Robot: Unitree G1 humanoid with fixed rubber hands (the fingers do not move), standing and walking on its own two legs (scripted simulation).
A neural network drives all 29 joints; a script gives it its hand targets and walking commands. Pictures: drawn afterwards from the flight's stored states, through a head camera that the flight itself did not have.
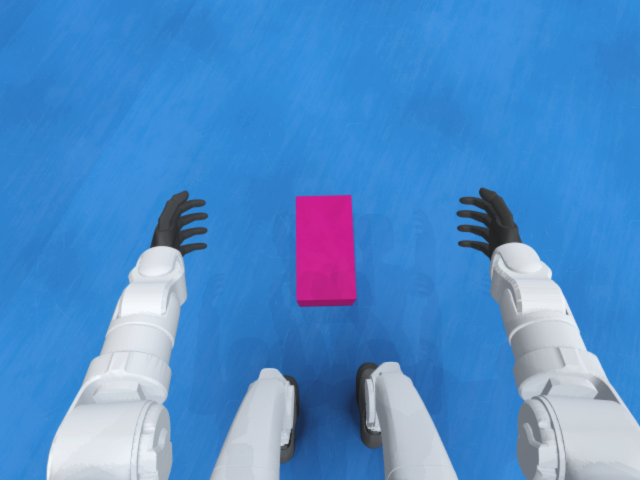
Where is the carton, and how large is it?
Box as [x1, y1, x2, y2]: [296, 195, 355, 306]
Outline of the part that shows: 350,195 296,196 296,300 300,306 349,305 352,304 355,300 355,278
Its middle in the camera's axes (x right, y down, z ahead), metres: +0.02 +0.03 +1.05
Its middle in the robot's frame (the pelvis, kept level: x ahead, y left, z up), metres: +0.52 +0.00 -0.62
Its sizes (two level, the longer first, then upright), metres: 0.276 0.148 0.142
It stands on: the floor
